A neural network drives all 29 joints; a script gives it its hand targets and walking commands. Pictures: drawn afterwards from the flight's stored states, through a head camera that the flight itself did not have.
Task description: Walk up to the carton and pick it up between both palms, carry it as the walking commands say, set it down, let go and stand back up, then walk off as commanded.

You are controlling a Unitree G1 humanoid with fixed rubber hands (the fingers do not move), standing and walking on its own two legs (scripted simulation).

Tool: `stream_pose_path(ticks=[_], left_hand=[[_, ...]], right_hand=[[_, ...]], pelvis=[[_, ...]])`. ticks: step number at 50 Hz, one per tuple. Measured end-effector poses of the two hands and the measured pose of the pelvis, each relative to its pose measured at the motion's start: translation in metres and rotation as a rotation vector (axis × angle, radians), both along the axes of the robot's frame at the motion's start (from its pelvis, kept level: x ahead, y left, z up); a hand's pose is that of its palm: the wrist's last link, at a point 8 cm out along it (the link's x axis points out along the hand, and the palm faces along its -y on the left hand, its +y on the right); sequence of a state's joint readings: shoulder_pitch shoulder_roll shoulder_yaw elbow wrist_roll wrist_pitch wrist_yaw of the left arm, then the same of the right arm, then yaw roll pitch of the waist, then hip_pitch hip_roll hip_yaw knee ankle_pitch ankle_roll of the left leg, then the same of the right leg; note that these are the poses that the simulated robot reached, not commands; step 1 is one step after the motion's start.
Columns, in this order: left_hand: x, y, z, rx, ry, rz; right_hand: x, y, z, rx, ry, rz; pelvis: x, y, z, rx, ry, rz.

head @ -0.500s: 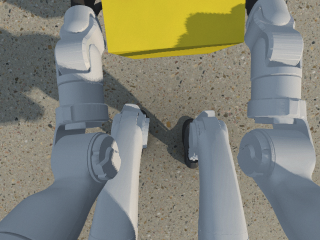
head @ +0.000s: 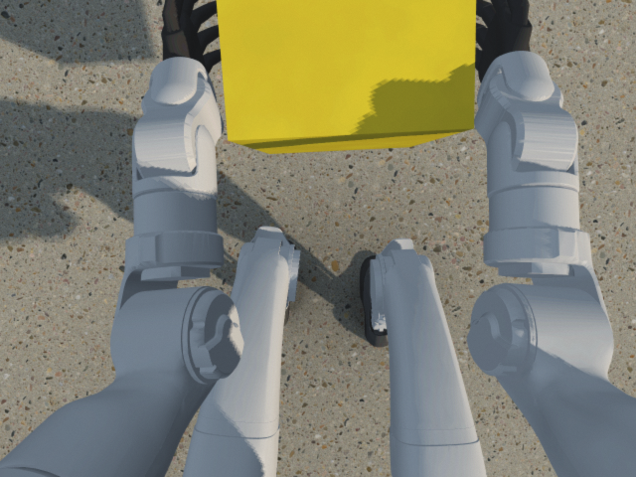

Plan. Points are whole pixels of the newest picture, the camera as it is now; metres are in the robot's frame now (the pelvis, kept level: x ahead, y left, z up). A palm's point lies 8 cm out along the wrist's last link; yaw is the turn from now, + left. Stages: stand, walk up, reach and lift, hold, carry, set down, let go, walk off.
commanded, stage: reach and lift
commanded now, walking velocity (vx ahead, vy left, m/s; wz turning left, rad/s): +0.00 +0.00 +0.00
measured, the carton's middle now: (339, 54) +0.54 +0.02 -0.15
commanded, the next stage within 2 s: none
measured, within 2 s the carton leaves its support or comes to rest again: neither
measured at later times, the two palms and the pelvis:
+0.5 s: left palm (158, 54) +0.48 +0.17 +0.00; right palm (548, 46) +0.50 -0.13 +0.00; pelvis +0.01 -0.01 +0.06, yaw +0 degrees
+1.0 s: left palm out of the picture +0.45 +0.17 +0.12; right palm out of the picture +0.48 -0.12 +0.13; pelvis +0.08 +0.00 +0.13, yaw +1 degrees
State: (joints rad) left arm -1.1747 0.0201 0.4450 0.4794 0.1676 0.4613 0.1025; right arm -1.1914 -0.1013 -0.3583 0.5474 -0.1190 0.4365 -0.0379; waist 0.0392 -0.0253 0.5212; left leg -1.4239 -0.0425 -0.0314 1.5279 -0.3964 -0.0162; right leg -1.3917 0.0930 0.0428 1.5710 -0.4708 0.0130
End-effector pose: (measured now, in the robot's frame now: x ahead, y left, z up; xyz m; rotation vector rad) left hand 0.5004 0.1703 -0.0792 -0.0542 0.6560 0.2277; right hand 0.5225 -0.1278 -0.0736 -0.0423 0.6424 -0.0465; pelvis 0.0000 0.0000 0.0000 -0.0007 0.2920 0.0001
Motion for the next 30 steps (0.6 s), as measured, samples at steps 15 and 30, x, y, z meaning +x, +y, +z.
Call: stream_pose_path(ticks=[15, 30], left_hand=[[-0.012, 0.003, 0.050, 0.004, -0.007, 0.009], [-0.031, -0.005, 0.089, -0.012, 0.009, 0.006]], right_hand=[[-0.013, 0.003, 0.043, 0.008, -0.004, 0.004], [-0.028, -0.004, 0.092, -0.027, 0.012, 0.014]], pelvis=[[0.003, -0.002, 0.034, -0.001, -0.058, 0.010], [0.013, -0.007, 0.070, 0.008, -0.072, 0.009]])
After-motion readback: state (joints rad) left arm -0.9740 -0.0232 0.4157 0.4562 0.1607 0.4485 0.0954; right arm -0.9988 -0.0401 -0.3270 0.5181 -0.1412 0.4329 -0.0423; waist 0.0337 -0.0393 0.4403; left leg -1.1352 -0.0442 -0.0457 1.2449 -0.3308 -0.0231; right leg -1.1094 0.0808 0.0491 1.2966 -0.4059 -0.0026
